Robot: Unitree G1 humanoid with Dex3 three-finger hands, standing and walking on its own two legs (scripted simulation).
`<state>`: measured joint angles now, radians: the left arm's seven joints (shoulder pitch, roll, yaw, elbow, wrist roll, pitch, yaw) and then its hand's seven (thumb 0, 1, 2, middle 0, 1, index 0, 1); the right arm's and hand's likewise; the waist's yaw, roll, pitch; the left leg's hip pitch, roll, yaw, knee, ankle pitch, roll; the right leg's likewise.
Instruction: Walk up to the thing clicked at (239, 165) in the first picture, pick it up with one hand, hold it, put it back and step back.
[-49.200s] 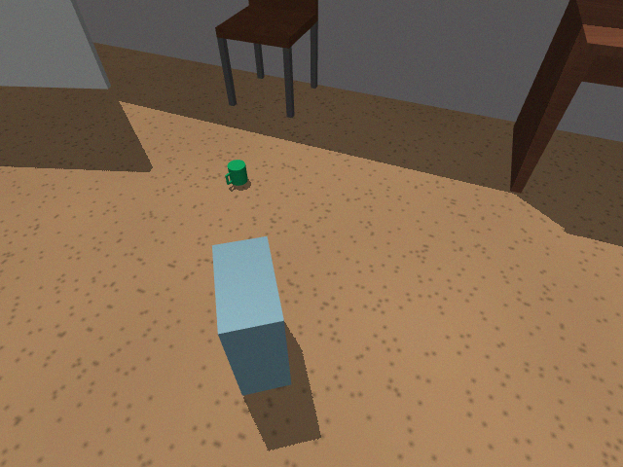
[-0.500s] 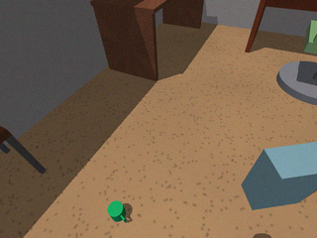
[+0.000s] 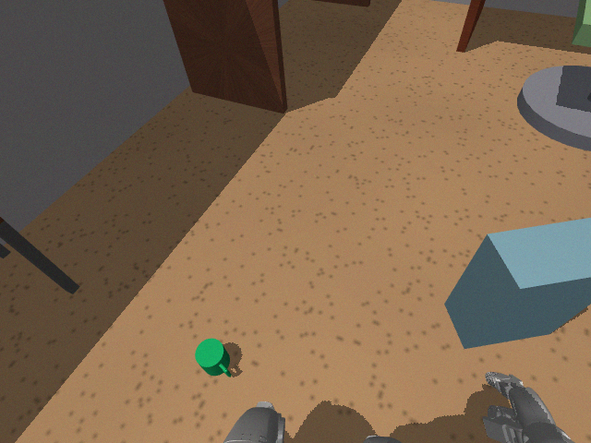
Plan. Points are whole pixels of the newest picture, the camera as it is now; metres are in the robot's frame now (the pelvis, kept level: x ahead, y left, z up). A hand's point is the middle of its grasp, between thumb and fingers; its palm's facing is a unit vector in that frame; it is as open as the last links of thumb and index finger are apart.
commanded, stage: walk up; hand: left
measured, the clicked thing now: (216, 360) +0.45 +0.32 -0.69
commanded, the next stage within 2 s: stand in 0.32 s
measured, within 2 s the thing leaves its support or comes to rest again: neither
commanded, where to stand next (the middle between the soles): +0.09 +0.00 m, yaw +2 degrees
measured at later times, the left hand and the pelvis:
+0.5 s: hand out of the picture +0.04 +0.31 -0.13, palm faces +0.08 -0.93 -0.36, open 7.4 cm; pelvis +0.01 +0.04 +0.03, yaw +4 degrees
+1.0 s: hand out of the picture +0.10 +0.30 -0.10, palm faces +0.03 -0.93 -0.37, open 7.4 cm; pelvis +0.03 +0.04 +0.04, yaw +4 degrees
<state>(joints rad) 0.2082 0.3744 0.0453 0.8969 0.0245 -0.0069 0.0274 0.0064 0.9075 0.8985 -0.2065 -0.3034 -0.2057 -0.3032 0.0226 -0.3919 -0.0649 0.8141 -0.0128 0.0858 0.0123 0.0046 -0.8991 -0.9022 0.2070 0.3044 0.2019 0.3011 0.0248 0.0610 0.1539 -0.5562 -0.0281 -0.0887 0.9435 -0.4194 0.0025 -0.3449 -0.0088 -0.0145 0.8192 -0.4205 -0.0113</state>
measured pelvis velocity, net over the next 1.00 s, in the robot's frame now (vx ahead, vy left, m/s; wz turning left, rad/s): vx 0.03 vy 0.04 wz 0.08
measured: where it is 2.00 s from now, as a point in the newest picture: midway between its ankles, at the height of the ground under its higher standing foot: outside the picture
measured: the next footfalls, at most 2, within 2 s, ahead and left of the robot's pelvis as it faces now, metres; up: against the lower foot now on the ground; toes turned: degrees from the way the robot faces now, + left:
left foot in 0.30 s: +0.05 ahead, +0.16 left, +0.00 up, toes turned +5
